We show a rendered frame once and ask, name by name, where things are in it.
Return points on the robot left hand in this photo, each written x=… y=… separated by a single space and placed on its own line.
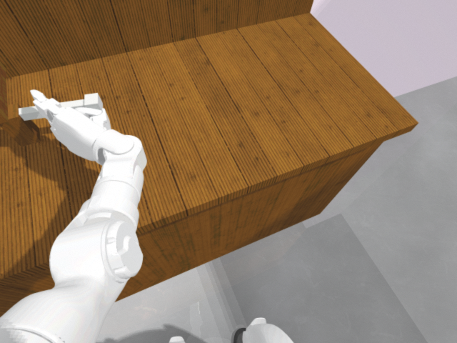
x=77 y=129

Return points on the robot right thigh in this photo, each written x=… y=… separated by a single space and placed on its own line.
x=265 y=333

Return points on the robot left upper arm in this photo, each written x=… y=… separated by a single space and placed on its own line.
x=90 y=265

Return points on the left robot forearm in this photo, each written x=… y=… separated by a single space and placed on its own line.
x=117 y=191

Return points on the tap lever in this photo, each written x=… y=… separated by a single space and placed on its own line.
x=90 y=101

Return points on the robot right shin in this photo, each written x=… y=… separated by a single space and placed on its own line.
x=257 y=321

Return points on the counter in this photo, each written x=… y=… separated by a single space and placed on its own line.
x=252 y=116

